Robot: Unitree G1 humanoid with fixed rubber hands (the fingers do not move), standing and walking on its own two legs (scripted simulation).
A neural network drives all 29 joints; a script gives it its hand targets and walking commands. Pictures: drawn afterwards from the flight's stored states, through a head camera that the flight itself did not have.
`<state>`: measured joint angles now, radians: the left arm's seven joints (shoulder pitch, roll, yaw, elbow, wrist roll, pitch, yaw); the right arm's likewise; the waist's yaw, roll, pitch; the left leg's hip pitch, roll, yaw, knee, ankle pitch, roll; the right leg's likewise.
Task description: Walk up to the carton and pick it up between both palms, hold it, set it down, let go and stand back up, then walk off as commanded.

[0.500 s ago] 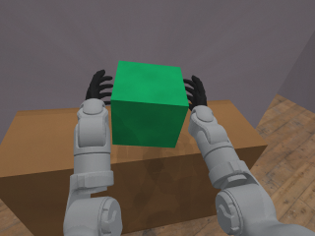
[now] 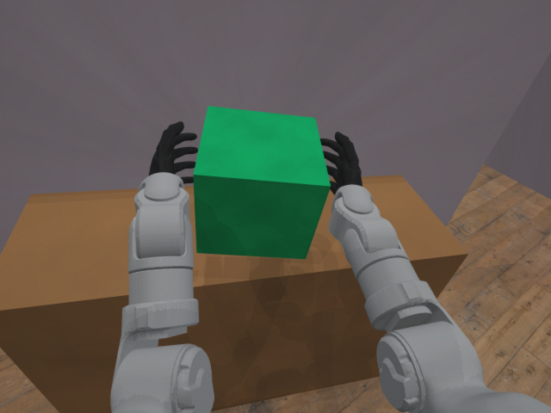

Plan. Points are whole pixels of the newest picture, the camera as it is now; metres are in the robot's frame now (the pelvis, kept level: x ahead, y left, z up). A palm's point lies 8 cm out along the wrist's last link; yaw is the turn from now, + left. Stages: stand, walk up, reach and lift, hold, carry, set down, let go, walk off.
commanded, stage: hold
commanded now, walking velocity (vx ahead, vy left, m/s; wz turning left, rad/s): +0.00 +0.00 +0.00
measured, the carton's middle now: (257, 183) +0.40 +0.02 +0.17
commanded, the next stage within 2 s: set down in 0.22 s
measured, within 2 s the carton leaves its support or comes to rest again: neither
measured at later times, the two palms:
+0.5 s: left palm (169, 176) +0.38 +0.14 +0.20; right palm (349, 182) +0.38 -0.12 +0.20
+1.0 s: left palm (179, 197) +0.41 +0.14 +0.14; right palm (339, 184) +0.42 -0.12 +0.16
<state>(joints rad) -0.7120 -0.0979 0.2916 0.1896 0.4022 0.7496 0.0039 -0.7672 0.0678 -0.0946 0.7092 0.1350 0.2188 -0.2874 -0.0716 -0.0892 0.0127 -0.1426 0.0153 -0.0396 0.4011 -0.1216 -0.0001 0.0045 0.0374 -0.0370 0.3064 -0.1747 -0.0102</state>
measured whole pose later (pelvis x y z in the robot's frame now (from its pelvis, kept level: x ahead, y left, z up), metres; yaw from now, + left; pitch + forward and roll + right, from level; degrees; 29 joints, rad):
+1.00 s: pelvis +0.02 -0.01 +0.00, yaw +0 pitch -5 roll -1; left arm -0.67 -0.11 0.34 0.36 0.41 0.42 -0.05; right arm -0.74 0.10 -0.24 0.71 -0.04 -0.08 -0.17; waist -0.02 -0.05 0.10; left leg -0.14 0.02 -0.04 0.37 -0.14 0.00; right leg 0.00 0.04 -0.04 0.28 -0.19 -0.01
